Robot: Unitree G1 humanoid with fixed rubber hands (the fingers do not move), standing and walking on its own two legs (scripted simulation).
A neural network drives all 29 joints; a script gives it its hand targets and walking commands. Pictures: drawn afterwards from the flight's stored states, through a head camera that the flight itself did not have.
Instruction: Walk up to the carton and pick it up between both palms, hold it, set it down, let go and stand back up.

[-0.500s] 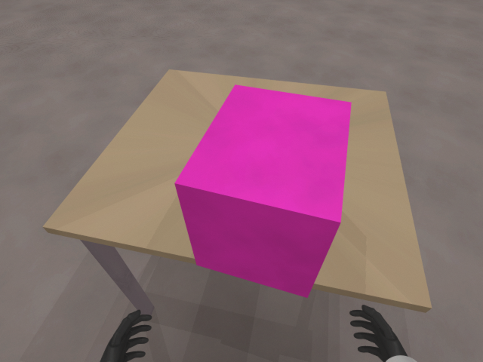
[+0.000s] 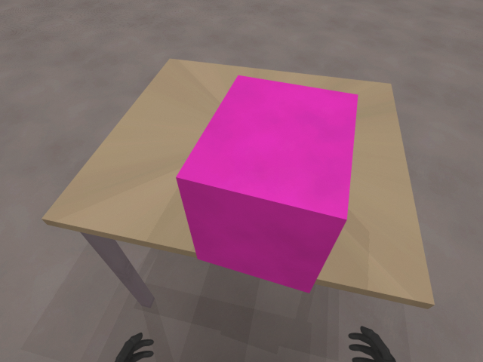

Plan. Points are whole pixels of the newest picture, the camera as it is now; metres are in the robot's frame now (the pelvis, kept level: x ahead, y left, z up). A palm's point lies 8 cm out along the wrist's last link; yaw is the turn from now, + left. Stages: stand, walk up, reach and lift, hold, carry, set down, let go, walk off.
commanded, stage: stand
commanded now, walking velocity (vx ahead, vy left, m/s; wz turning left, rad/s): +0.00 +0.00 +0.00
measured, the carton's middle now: (272, 181) +0.41 -0.05 +0.06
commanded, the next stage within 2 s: walk up in 1.76 s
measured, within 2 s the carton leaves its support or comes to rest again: neither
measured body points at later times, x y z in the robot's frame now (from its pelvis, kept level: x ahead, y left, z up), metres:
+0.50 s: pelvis +0.01 +0.00 +0.00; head +0.02 +0.00 +0.45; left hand +0.11 +0.22 -0.13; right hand +0.11 -0.23 -0.12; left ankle +0.00 +0.12 -0.72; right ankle +0.00 -0.12 -0.72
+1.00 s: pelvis +0.02 +0.00 +0.01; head +0.03 +0.00 +0.46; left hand +0.06 +0.23 -0.14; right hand +0.06 -0.23 -0.13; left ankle +0.00 +0.12 -0.72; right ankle +0.00 -0.12 -0.72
